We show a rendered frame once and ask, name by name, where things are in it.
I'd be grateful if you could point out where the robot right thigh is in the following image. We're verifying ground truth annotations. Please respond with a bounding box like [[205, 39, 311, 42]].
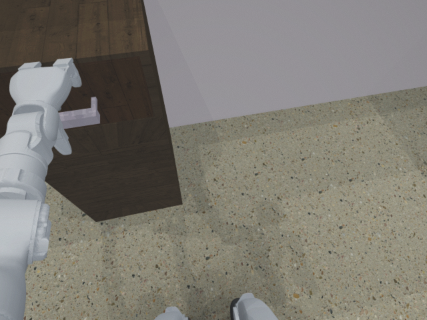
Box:
[[233, 298, 278, 320]]

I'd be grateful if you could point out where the handle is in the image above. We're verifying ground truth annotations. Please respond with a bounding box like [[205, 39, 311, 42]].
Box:
[[59, 97, 100, 129]]

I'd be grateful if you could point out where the cabinet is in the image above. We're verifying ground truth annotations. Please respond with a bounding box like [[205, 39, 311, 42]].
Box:
[[0, 0, 183, 222]]

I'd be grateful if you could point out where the left robot upper arm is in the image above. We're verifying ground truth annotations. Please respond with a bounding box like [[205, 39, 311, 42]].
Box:
[[0, 199, 51, 320]]

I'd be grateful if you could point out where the drawer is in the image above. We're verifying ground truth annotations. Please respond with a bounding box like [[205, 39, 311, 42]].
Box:
[[0, 56, 153, 136]]

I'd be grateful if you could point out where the left robot hand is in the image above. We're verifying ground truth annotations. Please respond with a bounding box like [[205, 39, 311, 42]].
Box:
[[9, 58, 82, 155]]

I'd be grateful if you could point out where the right robot shin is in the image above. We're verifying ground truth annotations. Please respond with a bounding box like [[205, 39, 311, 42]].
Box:
[[237, 293, 255, 304]]

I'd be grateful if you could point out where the robot left forearm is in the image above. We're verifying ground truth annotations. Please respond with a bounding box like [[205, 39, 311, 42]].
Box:
[[0, 100, 60, 203]]

